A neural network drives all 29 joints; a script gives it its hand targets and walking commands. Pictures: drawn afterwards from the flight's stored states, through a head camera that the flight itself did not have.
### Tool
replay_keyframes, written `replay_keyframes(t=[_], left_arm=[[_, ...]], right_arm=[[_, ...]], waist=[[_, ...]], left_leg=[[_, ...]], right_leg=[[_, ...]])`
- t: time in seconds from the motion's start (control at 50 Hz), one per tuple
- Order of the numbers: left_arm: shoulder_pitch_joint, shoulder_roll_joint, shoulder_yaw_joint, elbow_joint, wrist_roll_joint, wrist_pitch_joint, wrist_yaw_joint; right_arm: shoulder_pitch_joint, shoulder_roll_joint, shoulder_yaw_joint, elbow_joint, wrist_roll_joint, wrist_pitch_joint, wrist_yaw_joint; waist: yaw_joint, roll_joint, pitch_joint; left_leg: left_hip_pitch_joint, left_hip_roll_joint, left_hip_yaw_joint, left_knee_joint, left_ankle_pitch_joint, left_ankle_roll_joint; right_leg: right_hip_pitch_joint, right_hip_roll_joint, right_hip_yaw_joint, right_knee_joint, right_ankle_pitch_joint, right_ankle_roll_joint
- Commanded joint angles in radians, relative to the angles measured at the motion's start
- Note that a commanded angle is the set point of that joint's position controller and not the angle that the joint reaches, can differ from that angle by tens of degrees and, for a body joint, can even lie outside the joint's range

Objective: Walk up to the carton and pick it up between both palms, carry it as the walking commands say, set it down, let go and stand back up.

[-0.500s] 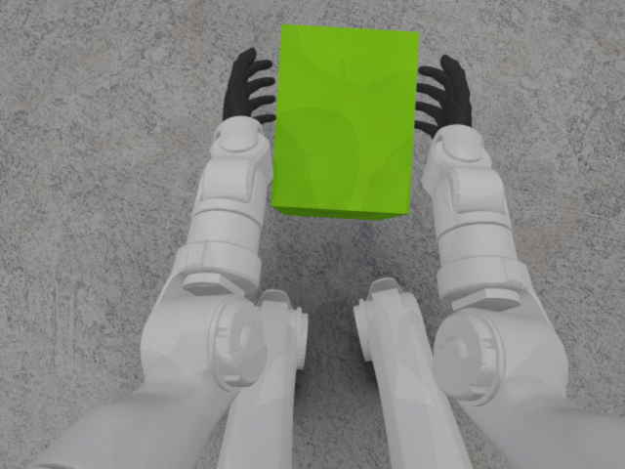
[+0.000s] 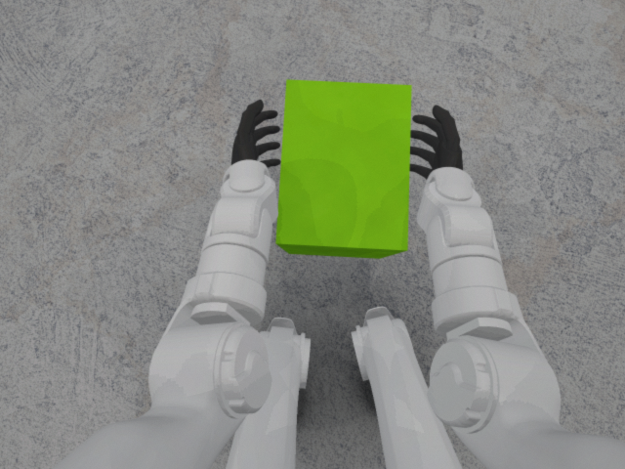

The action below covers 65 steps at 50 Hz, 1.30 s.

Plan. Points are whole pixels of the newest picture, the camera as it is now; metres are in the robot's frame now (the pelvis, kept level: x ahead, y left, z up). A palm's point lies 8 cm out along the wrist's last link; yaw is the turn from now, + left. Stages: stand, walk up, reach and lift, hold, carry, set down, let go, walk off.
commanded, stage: reach and lift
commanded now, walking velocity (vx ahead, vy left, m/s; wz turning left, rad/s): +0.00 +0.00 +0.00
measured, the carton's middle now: (340, 183) +0.48 -0.04 -0.14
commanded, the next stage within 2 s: none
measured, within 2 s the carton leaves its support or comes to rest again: neither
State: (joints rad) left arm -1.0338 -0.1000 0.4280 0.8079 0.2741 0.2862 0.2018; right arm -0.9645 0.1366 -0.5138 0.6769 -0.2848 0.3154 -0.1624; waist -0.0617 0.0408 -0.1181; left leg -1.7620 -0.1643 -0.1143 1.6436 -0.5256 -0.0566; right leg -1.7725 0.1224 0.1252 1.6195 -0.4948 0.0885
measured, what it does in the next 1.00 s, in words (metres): rises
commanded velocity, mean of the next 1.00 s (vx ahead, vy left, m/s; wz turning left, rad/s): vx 0.00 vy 0.00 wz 0.00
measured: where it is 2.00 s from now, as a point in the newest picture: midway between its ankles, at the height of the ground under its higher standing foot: (335, 407)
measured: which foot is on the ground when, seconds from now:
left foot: down 0.00-1.00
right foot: down 0.00-1.00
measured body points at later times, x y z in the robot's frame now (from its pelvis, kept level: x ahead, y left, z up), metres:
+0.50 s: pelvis +0.02 +0.00 +0.06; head +0.22 -0.01 +0.47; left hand +0.48 +0.08 +0.01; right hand +0.45 -0.16 +0.01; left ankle +0.09 +0.12 -0.51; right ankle +0.10 -0.14 -0.51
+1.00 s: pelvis +0.03 +0.00 +0.13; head +0.20 -0.01 +0.55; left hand +0.46 +0.09 +0.08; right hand +0.43 -0.15 +0.08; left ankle +0.09 +0.12 -0.51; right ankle +0.10 -0.14 -0.51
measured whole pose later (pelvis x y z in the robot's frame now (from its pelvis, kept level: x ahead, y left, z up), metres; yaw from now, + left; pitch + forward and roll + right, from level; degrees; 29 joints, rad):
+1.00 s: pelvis +0.03 +0.00 +0.13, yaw +0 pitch +26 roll +0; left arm -0.74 -0.20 0.41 0.71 0.30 0.23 0.18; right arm -0.68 0.23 -0.49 0.59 -0.31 0.25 -0.14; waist -0.05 0.03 -0.11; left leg -1.18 -0.14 -0.15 1.15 -0.42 -0.03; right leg -1.20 0.10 0.15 1.13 -0.39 0.06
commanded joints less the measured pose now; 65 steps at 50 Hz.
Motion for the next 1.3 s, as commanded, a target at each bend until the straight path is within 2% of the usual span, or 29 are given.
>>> replay_keyframes(t=[0.0,0.64,1.28], left_arm=[[-0.590,-1.054,-0.453,0.076,-0.132,-0.024,-0.291],[-0.362,-1.095,-0.510,0.033,-0.109,-0.069,-0.287],[-0.123,-1.119,-0.535,-0.040,-0.042,-0.061,-0.335]], right_arm=[[-0.651,0.988,0.524,0.090,0.142,-0.021,0.295],[-0.402,1.036,0.564,0.076,0.117,-0.057,0.300],[-0.155,1.075,0.610,0.007,0.052,-0.058,0.311]], waist=[[-0.032,0.009,-0.935],[-0.021,-0.002,-0.795],[0.001,-0.027,-0.586]], left_leg=[[0.494,-0.054,0.157,-0.212,0.178,0.020],[0.768,-0.028,0.097,-0.494,0.258,0.034],[1.116,0.012,0.056,-0.845,0.382,0.052]], right_leg=[[0.576,0.061,-0.193,-0.182,0.229,-0.038],[0.867,0.047,-0.145,-0.445,0.316,-0.044],[1.226,0.013,-0.091,-0.801,0.429,-0.057]])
